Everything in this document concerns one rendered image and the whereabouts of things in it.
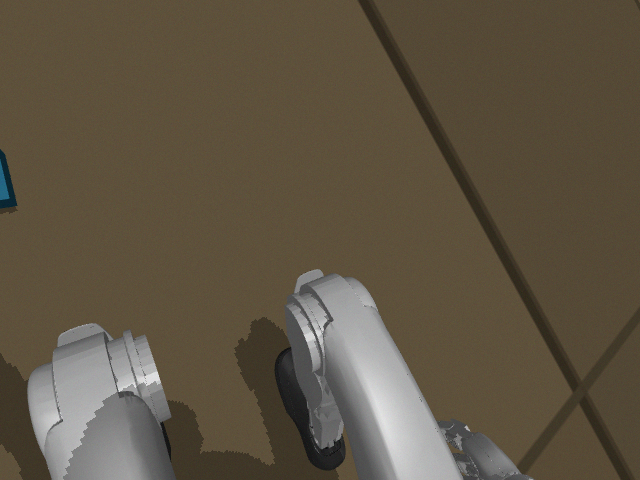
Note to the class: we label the right robot hand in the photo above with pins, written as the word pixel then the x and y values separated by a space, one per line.
pixel 482 458

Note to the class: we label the small box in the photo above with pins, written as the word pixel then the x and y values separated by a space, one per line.
pixel 7 196

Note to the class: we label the right robot foot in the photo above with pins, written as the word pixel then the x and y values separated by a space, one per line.
pixel 296 407

